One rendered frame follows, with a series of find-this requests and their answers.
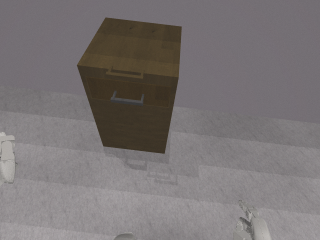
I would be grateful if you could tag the cabinet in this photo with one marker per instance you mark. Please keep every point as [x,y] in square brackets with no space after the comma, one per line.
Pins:
[145,49]

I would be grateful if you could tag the handle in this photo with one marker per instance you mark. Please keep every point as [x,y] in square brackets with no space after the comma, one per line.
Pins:
[123,76]
[114,99]

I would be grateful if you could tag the left robot hand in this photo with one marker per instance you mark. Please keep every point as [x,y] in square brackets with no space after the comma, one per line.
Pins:
[8,164]

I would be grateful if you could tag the right robot hand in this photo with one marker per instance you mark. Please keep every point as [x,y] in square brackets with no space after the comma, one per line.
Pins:
[256,229]

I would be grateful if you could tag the drawer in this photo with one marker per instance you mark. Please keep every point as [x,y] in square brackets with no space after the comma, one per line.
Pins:
[155,95]

